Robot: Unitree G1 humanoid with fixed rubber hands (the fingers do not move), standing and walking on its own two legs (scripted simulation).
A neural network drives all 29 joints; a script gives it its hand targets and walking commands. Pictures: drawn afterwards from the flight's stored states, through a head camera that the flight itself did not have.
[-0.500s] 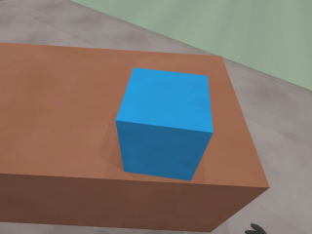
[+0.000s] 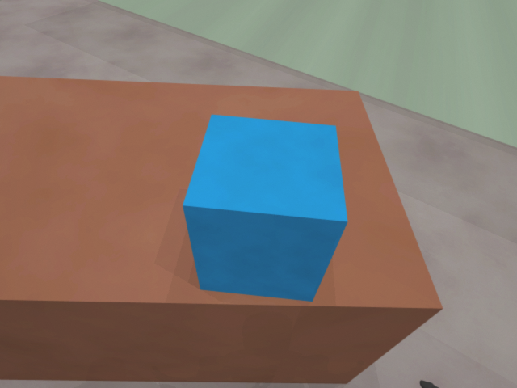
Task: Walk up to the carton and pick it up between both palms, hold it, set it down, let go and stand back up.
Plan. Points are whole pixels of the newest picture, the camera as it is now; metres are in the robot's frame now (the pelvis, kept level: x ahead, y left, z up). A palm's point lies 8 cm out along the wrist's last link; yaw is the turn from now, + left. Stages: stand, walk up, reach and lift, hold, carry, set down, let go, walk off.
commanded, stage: walk up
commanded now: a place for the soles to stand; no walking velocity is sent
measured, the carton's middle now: (264, 212) +0.40 -0.02 +0.03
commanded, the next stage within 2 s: reach and lift in 0.20 s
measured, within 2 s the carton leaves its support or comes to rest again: neither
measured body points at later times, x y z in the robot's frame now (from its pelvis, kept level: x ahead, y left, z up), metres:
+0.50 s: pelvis -0.04 -0.01 -0.02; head +0.00 +0.00 +0.43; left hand +0.18 +0.26 -0.09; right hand +0.16 -0.31 -0.10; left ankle -0.02 +0.12 -0.75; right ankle -0.05 -0.15 -0.75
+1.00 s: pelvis -0.08 -0.01 -0.01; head -0.07 +0.00 +0.44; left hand +0.14 +0.25 -0.06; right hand +0.11 -0.25 -0.06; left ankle -0.02 +0.12 -0.75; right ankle -0.05 -0.15 -0.75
